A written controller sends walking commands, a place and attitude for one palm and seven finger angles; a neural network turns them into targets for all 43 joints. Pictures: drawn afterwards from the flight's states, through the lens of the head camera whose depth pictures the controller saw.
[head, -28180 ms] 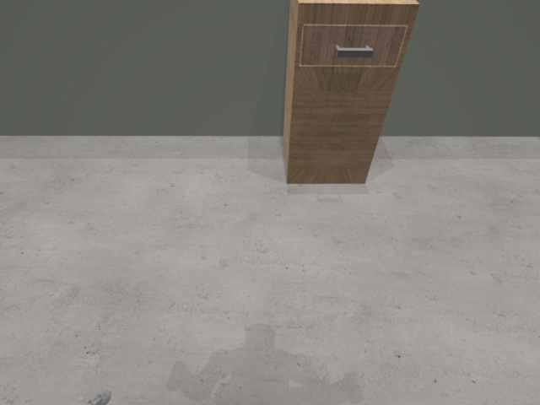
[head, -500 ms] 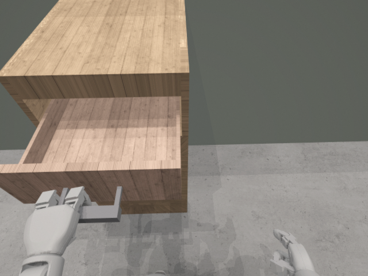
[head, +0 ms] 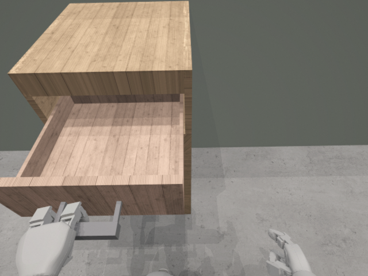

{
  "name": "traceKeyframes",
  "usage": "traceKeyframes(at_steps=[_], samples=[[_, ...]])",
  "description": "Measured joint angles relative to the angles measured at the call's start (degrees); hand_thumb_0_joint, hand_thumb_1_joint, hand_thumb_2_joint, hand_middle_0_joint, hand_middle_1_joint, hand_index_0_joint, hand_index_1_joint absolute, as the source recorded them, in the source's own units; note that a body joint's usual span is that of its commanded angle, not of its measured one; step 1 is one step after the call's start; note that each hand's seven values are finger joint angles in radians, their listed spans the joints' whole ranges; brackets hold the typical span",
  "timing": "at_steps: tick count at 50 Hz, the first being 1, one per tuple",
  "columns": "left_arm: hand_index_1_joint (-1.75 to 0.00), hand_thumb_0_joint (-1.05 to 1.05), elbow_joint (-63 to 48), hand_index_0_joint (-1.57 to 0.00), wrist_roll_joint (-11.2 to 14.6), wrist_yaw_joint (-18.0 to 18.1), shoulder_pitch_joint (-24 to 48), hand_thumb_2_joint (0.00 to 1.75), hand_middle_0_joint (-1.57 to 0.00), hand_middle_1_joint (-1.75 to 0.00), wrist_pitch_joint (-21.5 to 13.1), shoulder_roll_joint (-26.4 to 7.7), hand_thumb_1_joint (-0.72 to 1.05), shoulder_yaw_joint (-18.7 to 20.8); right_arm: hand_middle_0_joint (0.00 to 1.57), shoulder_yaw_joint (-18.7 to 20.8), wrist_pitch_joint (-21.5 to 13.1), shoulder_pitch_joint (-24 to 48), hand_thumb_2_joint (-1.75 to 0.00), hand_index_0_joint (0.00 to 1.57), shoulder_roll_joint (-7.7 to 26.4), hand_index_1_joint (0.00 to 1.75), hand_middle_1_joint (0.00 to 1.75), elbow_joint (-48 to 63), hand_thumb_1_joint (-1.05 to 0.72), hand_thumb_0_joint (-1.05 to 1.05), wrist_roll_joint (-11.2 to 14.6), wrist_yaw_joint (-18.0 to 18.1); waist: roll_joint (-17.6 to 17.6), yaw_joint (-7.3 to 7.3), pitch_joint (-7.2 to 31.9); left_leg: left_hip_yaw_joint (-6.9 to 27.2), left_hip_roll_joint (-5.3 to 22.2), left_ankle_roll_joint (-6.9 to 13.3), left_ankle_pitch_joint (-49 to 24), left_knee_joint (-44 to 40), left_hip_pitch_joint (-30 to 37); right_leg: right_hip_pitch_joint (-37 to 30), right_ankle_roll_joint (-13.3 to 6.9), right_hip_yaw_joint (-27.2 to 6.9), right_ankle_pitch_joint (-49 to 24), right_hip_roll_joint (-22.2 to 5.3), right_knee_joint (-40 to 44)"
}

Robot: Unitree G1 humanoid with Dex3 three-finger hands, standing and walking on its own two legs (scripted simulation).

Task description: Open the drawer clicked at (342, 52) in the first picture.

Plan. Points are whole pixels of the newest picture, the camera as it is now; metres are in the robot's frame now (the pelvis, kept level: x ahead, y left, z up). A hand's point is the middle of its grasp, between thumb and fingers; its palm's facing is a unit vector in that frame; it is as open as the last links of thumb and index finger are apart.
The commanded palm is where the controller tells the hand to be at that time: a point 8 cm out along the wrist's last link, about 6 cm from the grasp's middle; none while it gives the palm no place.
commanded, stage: pull the drawer open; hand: left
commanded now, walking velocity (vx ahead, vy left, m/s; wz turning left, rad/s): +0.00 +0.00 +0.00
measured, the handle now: (87, 218) +0.22 +0.22 +0.03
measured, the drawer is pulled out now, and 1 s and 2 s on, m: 0.26 0.30 0.30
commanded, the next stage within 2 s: open the thumb to release the handle in 0.68 s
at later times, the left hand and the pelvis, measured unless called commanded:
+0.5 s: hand out of the picture +0.12 +0.25 +0.01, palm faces -0.06 -0.11 -0.99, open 5.8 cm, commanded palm +0.09 +0.24 +0.07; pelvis +0.00 +0.00 -0.01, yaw +0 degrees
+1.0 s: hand (43, 273) +0.13 +0.28 +0.01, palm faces -0.02 -0.06 -1.00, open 6.8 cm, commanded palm +0.11 +0.27 +0.07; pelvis -0.01 -0.01 -0.01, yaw +1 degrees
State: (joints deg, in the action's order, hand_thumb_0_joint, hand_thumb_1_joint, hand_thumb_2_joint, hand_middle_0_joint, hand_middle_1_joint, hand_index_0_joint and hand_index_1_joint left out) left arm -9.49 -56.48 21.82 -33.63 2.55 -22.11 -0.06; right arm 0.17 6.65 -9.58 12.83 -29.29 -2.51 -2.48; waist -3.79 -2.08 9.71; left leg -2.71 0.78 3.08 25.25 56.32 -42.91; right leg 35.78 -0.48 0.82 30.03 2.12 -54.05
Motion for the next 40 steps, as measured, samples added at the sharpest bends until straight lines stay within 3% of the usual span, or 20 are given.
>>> traceKeyframes(at_steps=[23, 40], samples=[[-1.35, 0.02, -5.6, -0.42, 1.03, 3.01, -10.4, 0.74, -0.3, -1.35, -2.78, -1.56, 0.69, 1.38, 0.2, 0.14, 0.85, 0.57, -0.9, 0.2, 0.24, 0.3, 0.3, 2.45, -0.9, 0.01, 0.23, -0.82, 0.09, -0.81, 1.38, -0.11, 0.48, -0.26, 1.27, 3.38, -3.3, 3.54, -0.31, -0.09, 1.44, 0.4, -3.76], [-1.35, 0.01, -5.07, -0.42, 0.54, 4.33, -10.88, 0.75, -0.31, -1.35, -5.55, -2.97, 0.67, 2.75, 0.2, 0.43, 1.53, 1.08, -0.9, 0.2, 0.19, 0.3, 0.3, 2.29, -0.9, 0.01, 0.45, -0.13, 0.56, -1.3, 1.05, 0.25, 0.48, -0.42, 1.57, 3.91, -3.83, 3.95, -0.51, 0.24, 1.82, 0.45, -4.27]])
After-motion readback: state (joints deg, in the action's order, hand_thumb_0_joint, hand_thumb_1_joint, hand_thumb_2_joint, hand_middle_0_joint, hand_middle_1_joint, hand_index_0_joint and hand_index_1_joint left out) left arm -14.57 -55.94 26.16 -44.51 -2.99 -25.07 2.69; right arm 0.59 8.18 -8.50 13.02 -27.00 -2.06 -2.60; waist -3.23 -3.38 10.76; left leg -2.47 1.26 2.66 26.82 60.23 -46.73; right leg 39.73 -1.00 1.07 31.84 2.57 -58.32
